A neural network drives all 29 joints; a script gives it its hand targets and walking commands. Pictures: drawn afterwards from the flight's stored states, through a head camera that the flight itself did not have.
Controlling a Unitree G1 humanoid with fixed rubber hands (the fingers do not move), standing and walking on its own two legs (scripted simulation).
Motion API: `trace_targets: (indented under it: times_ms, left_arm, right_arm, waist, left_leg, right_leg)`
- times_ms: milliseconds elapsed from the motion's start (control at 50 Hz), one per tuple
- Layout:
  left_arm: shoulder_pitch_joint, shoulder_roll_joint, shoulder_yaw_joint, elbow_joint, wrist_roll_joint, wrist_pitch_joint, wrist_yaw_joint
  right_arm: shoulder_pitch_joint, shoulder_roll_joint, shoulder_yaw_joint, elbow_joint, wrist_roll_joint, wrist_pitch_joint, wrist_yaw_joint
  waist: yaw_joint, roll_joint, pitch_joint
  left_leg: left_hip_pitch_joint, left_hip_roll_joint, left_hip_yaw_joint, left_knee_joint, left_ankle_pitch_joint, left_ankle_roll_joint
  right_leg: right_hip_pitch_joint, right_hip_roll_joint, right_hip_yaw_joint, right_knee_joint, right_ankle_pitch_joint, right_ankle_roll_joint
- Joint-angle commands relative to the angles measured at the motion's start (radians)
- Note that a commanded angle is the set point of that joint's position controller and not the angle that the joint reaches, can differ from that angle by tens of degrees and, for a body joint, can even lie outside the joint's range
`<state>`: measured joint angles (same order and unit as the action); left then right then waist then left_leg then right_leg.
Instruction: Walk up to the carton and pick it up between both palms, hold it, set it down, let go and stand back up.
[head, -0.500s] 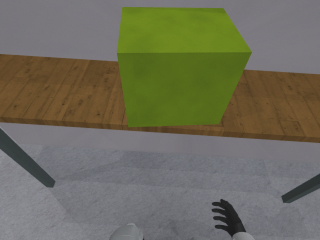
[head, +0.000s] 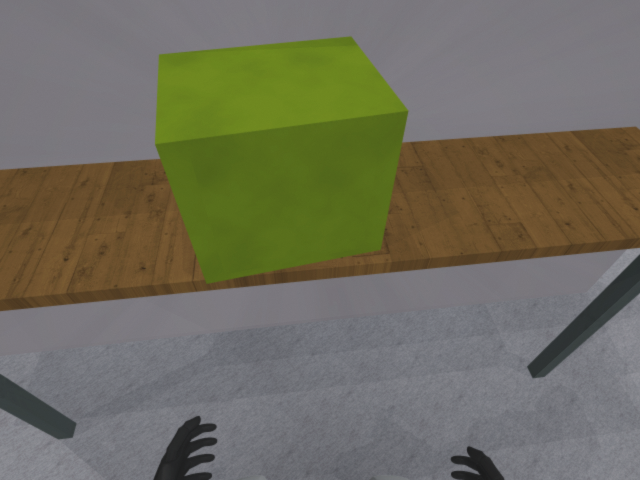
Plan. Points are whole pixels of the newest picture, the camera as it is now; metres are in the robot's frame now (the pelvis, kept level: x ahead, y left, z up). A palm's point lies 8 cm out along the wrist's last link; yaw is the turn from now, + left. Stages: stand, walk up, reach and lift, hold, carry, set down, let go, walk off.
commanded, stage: walk up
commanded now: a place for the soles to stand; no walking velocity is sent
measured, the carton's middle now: (278, 160) +0.53 +0.05 +0.11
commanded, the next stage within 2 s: none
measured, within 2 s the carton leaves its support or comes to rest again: neither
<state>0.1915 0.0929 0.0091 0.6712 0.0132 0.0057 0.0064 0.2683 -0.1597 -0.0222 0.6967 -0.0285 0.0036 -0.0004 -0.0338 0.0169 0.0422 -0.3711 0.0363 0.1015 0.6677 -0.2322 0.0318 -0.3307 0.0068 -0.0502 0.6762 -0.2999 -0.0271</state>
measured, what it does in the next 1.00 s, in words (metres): steps to the right, turning left: right foot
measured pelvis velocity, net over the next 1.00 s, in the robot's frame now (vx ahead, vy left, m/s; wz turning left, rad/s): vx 0.08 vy -0.13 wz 0.32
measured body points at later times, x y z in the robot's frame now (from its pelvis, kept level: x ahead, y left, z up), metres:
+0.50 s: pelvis +0.02 -0.04 +0.01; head +0.02 -0.01 +0.46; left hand +0.13 +0.20 -0.11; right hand +0.09 -0.27 -0.10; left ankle +0.07 +0.10 -0.72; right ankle +0.06 -0.16 -0.66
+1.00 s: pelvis +0.08 -0.13 +0.00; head +0.09 -0.13 +0.45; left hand +0.08 +0.11 -0.12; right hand +0.29 -0.29 -0.10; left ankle +0.10 -0.03 -0.71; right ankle +0.11 -0.22 -0.72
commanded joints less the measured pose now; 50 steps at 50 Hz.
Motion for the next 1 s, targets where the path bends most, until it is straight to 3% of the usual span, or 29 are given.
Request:
trace_targets:
  times_ms: [0,40,100,200,240,260,280,300,320,340,360,400,420,480,540,560,580,600,620,640,660,680,720,780,820,880,900,940,980]
  left_arm:
    - [-0.033,0.090,0.020,-0.089,-0.013,-0.016,-0.014]
    - [0.010,0.096,0.024,-0.068,-0.007,-0.016,-0.017]
    - [0.059,0.095,0.028,-0.051,-0.001,-0.023,-0.019]
    - [0.068,0.090,0.025,-0.038,0.000,-0.034,-0.017]
    - [0.086,0.095,0.027,-0.035,0.001,-0.037,-0.015]
    - [0.081,0.105,0.030,-0.030,0.002,-0.038,-0.014]
    - [0.051,0.171,0.050,-0.068,0.048,-0.031,-0.045]
    - [0.030,0.151,0.049,-0.087,0.069,-0.019,-0.061]
    - [0.019,0.147,0.044,-0.117,0.082,-0.009,-0.067]
    - [0.015,0.144,0.040,-0.134,0.081,-0.002,-0.071]
    - [0.004,0.151,0.037,-0.146,0.076,0.004,-0.072]
    - [0.026,0.152,0.029,-0.144,0.062,0.008,-0.073]
    - [0.027,0.154,0.025,-0.140,0.061,0.011,-0.075]
    - [0.015,0.132,0.003,-0.139,0.046,0.016,-0.082]
    - [0.028,0.111,-0.010,-0.140,0.026,0.011,-0.079]
    - [0.062,0.125,-0.002,-0.134,0.028,0.009,-0.074]
    - [0.118,0.123,0.005,-0.126,0.029,0.007,-0.065]
    - [0.192,0.139,0.018,-0.110,0.030,-0.001,-0.055]
    - [0.254,0.202,0.040,-0.103,0.035,-0.015,-0.042]
    - [0.282,0.267,0.055,-0.114,0.043,-0.022,-0.023]
    - [0.224,0.291,0.062,-0.133,0.037,-0.017,0.000]
    - [0.150,0.275,0.061,-0.138,0.037,-0.015,0.012]
    - [0.059,0.216,0.046,-0.144,0.031,-0.024,0.015]
    - [0.056,0.166,0.030,-0.134,0.029,-0.054,0.014]
    - [0.079,0.157,0.030,-0.108,0.032,-0.072,0.015]
    - [0.109,0.151,0.026,-0.083,0.036,-0.079,0.024]
    - [0.111,0.161,0.027,-0.080,0.032,-0.076,0.022]
    - [0.131,0.165,0.028,-0.066,0.032,-0.070,0.019]
    - [0.135,0.182,0.031,-0.048,0.021,-0.052,0.011]
  right_arm:
    - [0.001,-0.063,-0.012,-0.106,-0.001,-0.042,0.008]
    - [-0.016,-0.073,-0.013,-0.105,0.008,-0.045,0.012]
    - [-0.003,-0.064,-0.013,-0.096,0.012,-0.047,0.015]
    - [0.022,-0.056,-0.016,-0.088,0.010,-0.044,0.014]
    - [0.021,-0.054,-0.013,-0.080,0.011,-0.043,0.014]
    - [0.024,-0.051,-0.013,-0.077,0.010,-0.043,0.014]
    - [0.189,-0.065,-0.047,-0.065,-0.011,-0.054,-0.014]
    - [0.260,-0.139,-0.075,-0.046,-0.018,-0.052,-0.036]
    - [0.262,-0.167,-0.089,-0.046,-0.025,-0.049,-0.062]
    - [0.239,-0.154,-0.090,-0.052,-0.026,-0.051,-0.084]
    - [0.193,-0.140,-0.092,-0.065,-0.026,-0.055,-0.097]
    - [0.121,-0.112,-0.088,-0.094,-0.024,-0.068,-0.097]
    - [0.112,-0.098,-0.089,-0.096,-0.024,-0.074,-0.095]
    - [0.098,-0.119,-0.098,-0.107,-0.024,-0.082,-0.082]
    - [0.044,-0.151,-0.102,-0.130,-0.022,-0.065,-0.056]
    - [0.033,-0.154,-0.101,-0.135,-0.017,-0.053,-0.046]
    - [0.025,-0.160,-0.097,-0.138,-0.012,-0.039,-0.036]
    - [0.037,-0.140,-0.080,-0.132,-0.015,-0.024,-0.025]
    - [0.047,-0.061,-0.050,-0.143,-0.014,-0.016,-0.011]
    - [0.033,0.011,-0.024,-0.166,-0.020,-0.015,-0.010]
    - [-0.033,-0.031,-0.040,-0.203,-0.033,-0.009,-0.019]
    - [-0.042,-0.050,-0.040,-0.209,-0.033,-0.011,-0.025]
    - [0.034,-0.069,-0.042,-0.161,-0.027,-0.010,-0.027]
    - [0.039,-0.086,-0.045,-0.141,-0.036,0.000,-0.018]
    - [-0.003,-0.079,-0.040,-0.149,-0.034,0.002,-0.012]
    - [-0.063,-0.056,-0.026,-0.169,-0.030,0.000,-0.002]
    - [-0.075,-0.034,-0.017,-0.172,-0.022,-0.004,-0.001]
    - [-0.082,0.000,-0.006,-0.174,-0.020,-0.015,0.002]
    - [-0.027,0.031,-0.003,-0.150,-0.020,-0.025,-0.004]
  waist:
    - [0.019,-0.068,-0.029]
    - [0.031,0.005,0.005]
    - [0.043,0.004,-0.014]
    - [0.024,-0.026,-0.009]
    - [0.022,0.023,-0.002]
    - [0.015,0.017,-0.009]
    - [-0.039,-0.060,-0.078]
    - [-0.065,0.022,-0.045]
    - [-0.057,0.037,0.017]
    - [-0.045,0.035,0.027]
    - [-0.028,0.032,0.032]
    - [0.008,0.089,-0.007]
    - [0.008,0.077,-0.032]
    - [0.012,0.155,-0.031]
    - [0.023,0.230,-0.043]
    - [0.028,0.212,-0.038]
    - [0.059,0.179,-0.035]
    - [0.086,0.109,-0.031]
    - [0.106,-0.084,-0.032]
    - [0.118,-0.291,-0.024]
    - [0.118,-0.224,0.042]
    - [0.093,-0.179,0.091]
    - [0.030,-0.151,0.070]
    - [0.027,-0.113,0.066]
    - [0.049,-0.093,0.049]
    - [0.064,-0.077,0.063]
    - [0.066,-0.127,0.053]
    - [0.071,-0.154,0.020]
    - [0.042,-0.144,-0.019]
  left_leg:
    - [0.093,0.067,-0.154,-0.232,-0.185,0.007]
    - [0.012,0.082,-0.187,-0.301,-0.251,0.011]
    - [-0.013,0.092,-0.196,-0.337,-0.241,0.011]
    - [0.056,0.083,-0.177,-0.317,-0.209,0.008]
    - [0.067,0.078,-0.163,-0.312,-0.191,0.006]
    - [0.077,0.076,-0.163,-0.314,-0.165,0.004]
    - [0.196,0.166,-0.382,-0.394,-0.439,0.055]
    - [0.263,0.303,-0.599,-0.490,-0.621,0.116]
    - [0.286,0.388,-0.707,-0.510,-0.637,0.179]
    - [0.295,0.413,-0.711,-0.507,-0.592,0.198]
    - [0.277,0.390,-0.679,-0.507,-0.524,0.188]
    - [0.216,0.320,-0.538,-0.488,-0.410,0.147]
    - [0.180,0.288,-0.485,-0.480,-0.362,0.131]
    - [0.059,0.242,-0.396,-0.468,-0.348,0.113]
    - [-0.042,0.170,-0.309,-0.403,-0.317,0.096]
    - [-0.118,0.150,-0.308,-0.389,-0.354,0.088]
    - [-0.188,0.127,-0.299,-0.337,-0.404,0.069]
    - [-0.260,0.067,-0.273,-0.213,-0.424,0.041]
    - [-0.341,-0.047,-0.200,0.027,-0.424,-0.010]
    - [-0.417,-0.120,-0.153,0.283,-0.472,-0.059]
    - [-0.420,-0.099,-0.217,0.417,-0.404,-0.065]
    - [-0.418,-0.068,-0.235,0.483,-0.341,-0.071]
    - [-0.369,-0.023,-0.223,0.538,-0.259,-0.087]
    - [-0.300,0.012,-0.197,0.535,-0.212,-0.096]
    - [-0.293,0.027,-0.186,0.471,-0.204,-0.088]
    - [-0.267,0.036,-0.157,0.327,-0.203,-0.054]
    - [-0.232,0.039,-0.136,0.243,-0.201,-0.050]
    - [-0.150,0.016,-0.064,0.122,-0.233,-0.023]
    - [0.023,-0.012,-0.026,-0.084,-0.080,0.011]
  right_leg:
    - [-0.082,-0.097,0.174,-0.301,-0.232,-0.022]
    - [-0.016,-0.073,0.145,-0.255,-0.165,-0.020]
    - [0.058,-0.056,0.118,-0.234,-0.105,-0.014]
    - [0.012,-0.065,0.131,-0.277,-0.111,-0.011]
    - [0.003,-0.074,0.141,-0.283,-0.083,-0.007]
    - [0.009,-0.075,0.143,-0.287,-0.077,-0.012]
    - [-0.075,0.009,0.015,-0.084,-0.294,-0.011]
    - [-0.237,0.031,-0.045,0.112,-0.345,0.000]
    - [-0.372,-0.030,0.004,0.252,-0.330,0.002]
    - [-0.442,-0.078,0.043,0.345,-0.292,0.004]
    - [-0.466,-0.113,0.076,0.394,-0.238,0.015]
    - [-0.411,-0.147,0.080,0.414,-0.175,0.038]
    - [-0.359,-0.142,0.051,0.401,-0.152,0.048]
    - [-0.260,-0.159,0.020,0.338,-0.108,0.059]
    - [-0.076,-0.124,-0.053,0.154,-0.131,0.055]
    - [0.017,-0.096,-0.089,0.116,-0.114,0.048]
    - [0.134,-0.073,-0.104,0.019,-0.075,0.035]
    - [0.234,-0.059,-0.076,-0.064,-0.052,0.035]
    - [0.270,-0.141,0.083,-0.197,-0.181,0.017]
    - [0.209,-0.343,0.386,-0.396,-0.471,-0.017]
    - [0.042,-0.439,0.540,-0.535,-0.598,-0.091]
    - [0.002,-0.450,0.533,-0.544,-0.611,-0.123]
    - [0.021,-0.412,0.397,-0.510,-0.479,-0.141]
    - [-0.002,-0.422,0.284,-0.502,-0.286,-0.178]
    - [0.063,-0.429,0.231,-0.480,-0.199,-0.179]
    - [0.113,-0.426,0.172,-0.459,-0.073,-0.166]
    - [0.129,-0.399,0.122,-0.436,-0.008,-0.153]
    - [0.165,-0.368,0.055,-0.379,0.172,-0.142]
    - [0.140,-0.325,-0.031,-0.260,0.347,-0.109]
